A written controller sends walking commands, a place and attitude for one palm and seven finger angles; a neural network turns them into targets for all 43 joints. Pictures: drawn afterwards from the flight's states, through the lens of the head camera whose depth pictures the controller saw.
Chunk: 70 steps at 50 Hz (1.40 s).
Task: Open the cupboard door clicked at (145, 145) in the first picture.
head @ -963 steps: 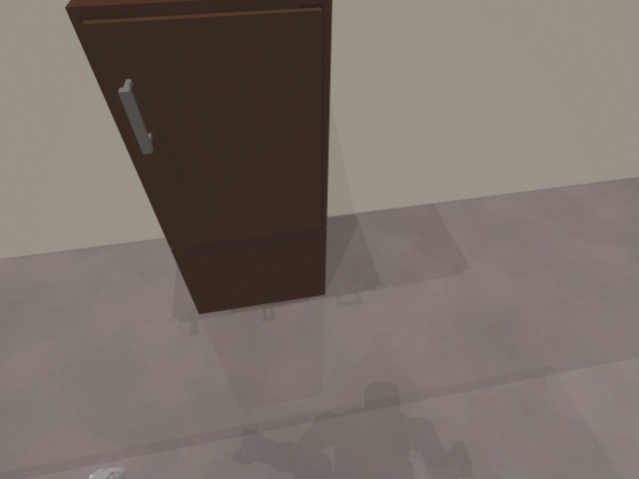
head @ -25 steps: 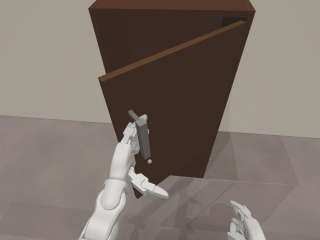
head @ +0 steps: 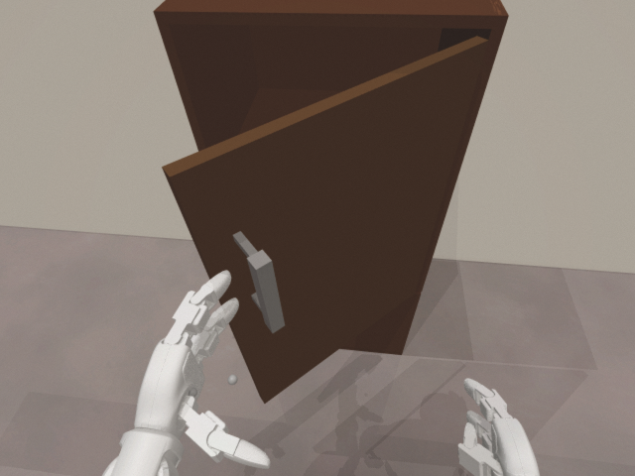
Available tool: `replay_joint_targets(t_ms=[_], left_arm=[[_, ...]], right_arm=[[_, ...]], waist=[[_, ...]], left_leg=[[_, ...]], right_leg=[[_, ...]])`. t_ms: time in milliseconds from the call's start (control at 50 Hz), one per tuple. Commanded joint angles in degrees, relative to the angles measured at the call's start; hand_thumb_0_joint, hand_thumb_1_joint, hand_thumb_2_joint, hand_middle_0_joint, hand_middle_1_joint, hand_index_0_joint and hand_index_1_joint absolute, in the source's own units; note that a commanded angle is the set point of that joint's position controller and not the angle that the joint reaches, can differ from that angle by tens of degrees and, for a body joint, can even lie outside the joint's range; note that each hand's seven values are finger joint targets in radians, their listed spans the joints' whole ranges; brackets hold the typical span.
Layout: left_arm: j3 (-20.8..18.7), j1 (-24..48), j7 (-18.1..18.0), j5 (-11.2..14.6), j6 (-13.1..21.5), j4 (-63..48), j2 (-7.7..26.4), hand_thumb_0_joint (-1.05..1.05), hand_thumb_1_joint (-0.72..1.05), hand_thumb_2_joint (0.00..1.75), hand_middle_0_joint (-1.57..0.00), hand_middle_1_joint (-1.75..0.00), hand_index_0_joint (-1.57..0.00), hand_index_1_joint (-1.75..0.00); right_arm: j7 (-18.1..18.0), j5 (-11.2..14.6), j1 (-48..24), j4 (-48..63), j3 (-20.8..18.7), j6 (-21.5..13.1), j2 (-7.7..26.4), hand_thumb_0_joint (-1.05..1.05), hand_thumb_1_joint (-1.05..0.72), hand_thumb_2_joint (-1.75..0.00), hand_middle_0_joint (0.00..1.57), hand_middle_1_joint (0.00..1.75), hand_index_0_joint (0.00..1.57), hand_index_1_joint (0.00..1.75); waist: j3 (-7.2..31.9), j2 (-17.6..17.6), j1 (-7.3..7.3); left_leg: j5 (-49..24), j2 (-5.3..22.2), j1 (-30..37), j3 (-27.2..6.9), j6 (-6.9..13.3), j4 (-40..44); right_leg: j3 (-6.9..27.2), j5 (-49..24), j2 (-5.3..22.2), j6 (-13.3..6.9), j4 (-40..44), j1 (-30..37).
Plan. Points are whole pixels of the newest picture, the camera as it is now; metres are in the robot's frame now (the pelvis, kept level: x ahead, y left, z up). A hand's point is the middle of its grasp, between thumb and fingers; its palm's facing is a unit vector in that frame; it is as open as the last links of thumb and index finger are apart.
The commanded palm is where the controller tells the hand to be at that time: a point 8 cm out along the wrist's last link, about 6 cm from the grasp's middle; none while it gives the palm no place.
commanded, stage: slide the hand sideways off the handle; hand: left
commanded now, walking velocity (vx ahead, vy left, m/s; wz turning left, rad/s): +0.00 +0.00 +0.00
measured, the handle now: (259, 284) +0.32 +0.09 +0.10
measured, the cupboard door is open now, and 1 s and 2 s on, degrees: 44 44 44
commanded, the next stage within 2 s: draw the hand back to the body in 0.30 s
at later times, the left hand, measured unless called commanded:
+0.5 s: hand (194, 402) +0.18 +0.14 +0.09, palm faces -0.07 -1.00 -0.06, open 16.3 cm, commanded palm +0.16 +0.20 +0.10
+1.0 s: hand (100, 378) +0.19 +0.22 +0.13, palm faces +0.13 -0.96 -0.24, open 15.7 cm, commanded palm +0.15 +0.26 +0.15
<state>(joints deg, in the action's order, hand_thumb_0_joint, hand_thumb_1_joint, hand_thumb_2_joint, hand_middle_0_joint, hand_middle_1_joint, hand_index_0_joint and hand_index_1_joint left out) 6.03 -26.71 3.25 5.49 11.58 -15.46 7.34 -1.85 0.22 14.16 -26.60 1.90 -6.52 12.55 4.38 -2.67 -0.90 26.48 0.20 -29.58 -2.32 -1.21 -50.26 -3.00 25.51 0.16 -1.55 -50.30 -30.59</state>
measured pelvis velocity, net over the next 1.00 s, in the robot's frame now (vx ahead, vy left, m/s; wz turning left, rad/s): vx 0.00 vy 0.02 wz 0.01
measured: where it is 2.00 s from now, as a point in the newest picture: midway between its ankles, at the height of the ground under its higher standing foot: outside the picture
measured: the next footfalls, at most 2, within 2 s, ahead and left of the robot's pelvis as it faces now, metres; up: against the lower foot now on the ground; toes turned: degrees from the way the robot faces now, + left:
none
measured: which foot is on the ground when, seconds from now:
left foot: down 0.00-1.00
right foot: down 0.00-1.00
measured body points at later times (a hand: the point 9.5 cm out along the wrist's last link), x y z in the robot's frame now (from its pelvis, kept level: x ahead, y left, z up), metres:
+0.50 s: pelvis -0.01 +0.01 -0.01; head +0.02 -0.01 +0.44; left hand +0.18 +0.19 +0.09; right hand +0.18 -0.22 -0.08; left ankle -0.01 +0.14 -0.70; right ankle +0.00 -0.10 -0.70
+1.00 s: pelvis +0.00 +0.02 +0.02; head -0.01 +0.02 +0.47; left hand +0.17 +0.27 +0.14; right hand +0.19 -0.19 -0.04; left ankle -0.01 +0.14 -0.70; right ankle +0.00 -0.10 -0.70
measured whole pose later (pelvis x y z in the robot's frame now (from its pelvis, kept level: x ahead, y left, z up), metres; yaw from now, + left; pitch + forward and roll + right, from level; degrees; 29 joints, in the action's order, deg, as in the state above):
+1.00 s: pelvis +0.00 +0.02 +0.02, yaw +0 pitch +1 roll -2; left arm -8.0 -29.7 3.2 7.2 2.6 -24.2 16.7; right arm -6.3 1.3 14.2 -30.4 3.6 -11.9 12.8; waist 3.3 -2.7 -2.7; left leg 24.4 -0.1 -21.6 -2.7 0.4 -45.3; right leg -3.3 21.8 0.3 0.2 -41.8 -20.7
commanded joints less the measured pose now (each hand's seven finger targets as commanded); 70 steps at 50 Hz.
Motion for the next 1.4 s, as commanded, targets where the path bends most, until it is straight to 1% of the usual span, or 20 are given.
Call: replay_joint_targets(t_ms=[0,20,60,240,320,400,460,520,600,780,820,880,900,940,980,1040,1200,1220,1320,1380], left_arm=[[-5.3,2.2,2.3,2.5,4.7,-13.6,4.4,0.00,-0.50,0.30,-0.15,-0.30,-0.15,-0.30],[-6.5,1.7,2.7,2.7,4.9,-13.2,5.4,0.00,-0.50,0.30,-0.15,-0.30,-0.15,-0.30],[-6.6,1.6,3.7,3.4,5.2,-13.8,5.2,0.00,-0.50,0.30,-0.15,-0.30,-0.15,-0.30],[-10.9,-5.8,7.2,6.4,6.2,-15.1,7.6,0.00,-0.50,0.30,-0.15,-0.30,-0.15,-0.30],[-7.2,-1.1,8.3,6.8,7.3,-16.2,5.8,0.00,-0.50,0.30,-0.15,-0.30,-0.15,-0.30],[-8.7,-0.3,7.3,6.2,6.9,-16.5,7.6,0.00,-0.50,0.30,-0.15,-0.30,-0.15,-0.30],[-11.1,-2.0,5.9,5.8,5.6,-18.3,9.3,0.00,-0.50,0.30,-0.15,-0.30,-0.15,-0.30],[-12.8,-2.2,5.4,6.4,3.0,-17.3,9.9,0.00,-0.50,0.30,-0.15,-0.30,-0.15,-0.30],[-12.7,-1.2,6.6,7.8,0.7,-18.4,9.2,0.00,-0.50,0.30,-0.15,-0.30,-0.15,-0.30],[-17.9,0.3,9.7,10.4,-2.5,-19.5,12.5,0.00,-0.50,0.30,-0.15,-0.30,-0.15,-0.30],[-19.2,0.8,10.2,10.8,-3.1,-19.2,13.4,0.00,-0.43,0.33,-0.15,-0.30,-0.15,-0.30],[-19.7,2.9,11.3,11.5,-3.8,-20.3,13.7,0.00,-0.32,0.37,-0.16,-0.30,-0.16,-0.30],[-21.1,5.4,1.6,2.1,-3.8,-26.0,21.5,0.00,-0.29,0.39,-0.16,-0.30,-0.16,-0.30],[-17.5,-0.5,-5.2,-0.7,-5.9,-23.1,14.8,0.00,-0.22,0.42,-0.16,-0.30,-0.16,-0.30],[-17.0,-1.5,-7.9,-2.2,-6.2,-22.7,14.7,0.00,-0.15,0.45,-0.16,-0.30,-0.16,-0.30],[-18.1,-1.6,-9.8,-3.5,-5.8,-23.1,16.0,0.00,-0.05,0.50,-0.17,-0.30,-0.17,-0.30],[-21.6,0.7,-11.4,-4.5,-4.5,-21.9,17.6,0.00,0.23,0.62,-0.18,-0.30,-0.18,-0.30],[-22.5,0.8,-11.5,-4.5,-4.5,-21.2,18.4,0.00,0.27,0.63,-0.18,-0.30,-0.18,-0.30],[-25.4,1.3,-11.4,-4.2,-4.4,-19.1,19.3,0.00,0.44,0.70,-0.18,-0.30,-0.18,-0.30],[-26.7,2.3,-11.2,-4.0,-4.3,-19.8,19.6,0.00,0.55,0.75,-0.19,-0.30,-0.19,-0.30]], right_arm=[[-0.7,0.2,-3.2,9.6,-2.5,-4.2,5.3,0.00,-0.90,-0.90,0.20,0.30,0.20,0.30],[-0.9,0.3,-3.4,9.4,-2.5,-4.2,5.5,0.00,-0.90,-0.90,0.20,0.30,0.20,0.30],[-1.1,0.5,-3.5,9.7,-2.5,-4.7,5.5,0.00,-0.90,-0.90,0.20,0.30,0.20,0.30],[-1.4,1.0,-3.6,9.8,-3.1,-5.4,5.6,0.00,-0.90,-0.90,0.20,0.30,0.20,0.30],[-1.6,1.2,-3.6,9.9,-2.9,-6.4,6.2,0.00,-0.90,-0.90,0.20,0.30,0.20,0.30],[-1.9,1.3,-3.3,10.1,-3.0,-7.1,6.4,0.00,-0.90,-0.90,0.20,0.30,0.20,0.30],[-2.1,1.5,-3.7,10.3,-2.8,-7.1,5.8,0.00,-0.90,-0.90,0.20,0.30,0.20,0.30],[-2.4,1.7,-4.7,9.9,-2.4,-7.0,5.6,0.00,-0.90,-0.90,0.20,0.30,0.20,0.30],[-2.7,1.9,-5.2,9.7,-1.7,-7.5,5.8,0.00,-0.90,-0.90,0.20,0.30,0.20,0.30],[-3.3,2.1,-5.6,7.9,-1.3,-9.2,6.5,0.00,-0.90,-0.90,0.20,0.30,0.20,0.30],[-3.5,2.2,-5.9,7.4,-1.3,-9.5,6.7,0.00,-0.90,-0.90,0.20,0.30,0.20,0.30],[-3.6,2.4,-6.1,7.0,-1.1,-10.1,6.9,0.00,-0.90,-0.90,0.20,0.30,0.20,0.30],[-4.9,1.2,-6.2,7.0,-1.0,-9.3,6.2,0.00,-0.90,-0.90,0.20,0.30,0.20,0.30],[-5.2,0.5,-6.0,5.8,-0.3,-8.5,5.1,0.00,-0.90,-0.90,0.20,0.30,0.20,0.30],[-4.9,0.3,-6.4,4.9,-0.3,-7.7,5.2,0.00,-0.90,-0.90,0.20,0.30,0.20,0.30],[-4.8,-0.1,-7.3,3.9,-0.6,-7.1,5.4,0.00,-0.90,-0.90,0.20,0.30,0.20,0.30],[-4.5,-0.6,-9.2,1.0,-0.7,-6.4,5.4,0.00,-0.90,-0.90,0.20,0.30,0.20,0.30],[-4.5,-0.7,-9.5,0.6,-0.8,-6.4,5.6,0.00,-0.90,-0.90,0.20,0.30,0.20,0.30],[-4.3,-0.8,-10.5,-0.5,-1.4,-5.3,5.7,0.00,-0.90,-0.90,0.20,0.30,0.20,0.30],[-4.0,-0.8,-10.5,-0.7,-1.5,-4.7,5.4,0.00,-0.90,-0.90,0.20,0.30,0.20,0.30]], waist=[[8.5,5.9,0.87],[8.1,6.8,0.88],[8.4,4.4,0.78],[8.5,5.2,0.23],[6.0,3.4,1.83],[6.9,3.2,1.08],[9.5,1.5,-0.27],[7.2,3.2,-0.60],[5.6,1.7,-0.27],[4.2,1.5,-0.66],[4.2,1.9,-0.89],[3.6,-0.8,-0.81],[3.4,-2.0,-2.76],[-1.3,-2.6,-1.64],[-1.2,-1.1,-1.55],[0.3,-1.1,-1.70],[-0.8,-1.5,-2.23],[-0.7,0.3,-2.52],[-1.6,1.4,-2.85],[-1.3,-1.1,-2.92]], left_leg=[[-13.2,-2.0,-0.8,1.5,2.0,4.4],[-13.2,-2.1,-1.6,1.6,2.0,4.0],[-13.0,-2.1,-1.4,1.6,1.9,3.8],[-14.2,-2.1,-3.1,1.2,1.8,2.7],[-11.9,-2.0,-2.9,0.8,2.0,2.5],[-9.2,-1.7,-2.8,0.3,2.0,3.1],[-10.8,-1.7,-0.9,0.5,2.0,4.4],[-10.5,-1.4,-1.0,0.2,2.0,5.7],[-9.7,-1.4,0.6,0.2,2.0,7.4],[-11.3,-1.1,3.9,-0.6,1.9,10.2],[-12.2,-1.0,4.5,-0.7,2.0,10.5],[-12.5,-1.0,6.1,-0.9,1.7,11.8],[-12.2,-0.5,6.5,-0.5,1.9,15.0],[-11.2,-0.4,7.6,-0.4,1.6,16.9],[-13.1,-0.1,9.5,-0.7,1.5,18.7],[-16.9,0.0,13.2,0.0,1.7,21.0],[-22.2,0.2,18.9,0.4,1.4,26.6],[-23.2,0.4,19.1,0.1,1.4,27.1],[-25.8,0.5,20.9,1.0,1.6,28.6],[-27.7,0.4,22.3,1.3,1.4,29.1]], right_leg=[[3.1,-18.8,0.4,1.5,8.4,7.1],[3.6,-18.5,0.4,1.5,8.6,7.3],[3.4,-18.0,0.5,1.4,8.1,6.7],[3.9,-21.5,0.9,1.9,7.3,7.8],[2.9,-14.4,0.1,1.3,7.3,3.3],[2.0,-8.8,-0.2,0.9,7.2,2.1],[1.4,-10.5,-0.3,0.6,6.9,4.6],[1.0,-10.2,-0.6,0.7,8.2,5.4],[0.6,-9.4,-0.6,0.9,9.8,5.7],[-0.5,-11.0,-1.0,0.9,12.0,8.4],[-0.5,-12.0,-1.2,0.8,12.6,9.3],[-1.1,-12.4,-1.2,0.7,13.2,9.8],[1.4,-11.6,-0.2,0.1,16.0,12.8],[0.5,-9.5,0.2,0.2,18.3,12.2],[-0.2,-11.0,0.2,0.2,19.3,14.3],[-0.1,-14.5,0.4,0.3,21.2,18.0],[-0.4,-18.1,0.3,0.3,25.4,23.5],[-0.5,-18.8,0.2,0.2,25.9,24.5],[-0.3,-21.8,0.1,0.4,27.8,26.6],[-0.1,-23.2,0.1,0.5,28.3,27.2]])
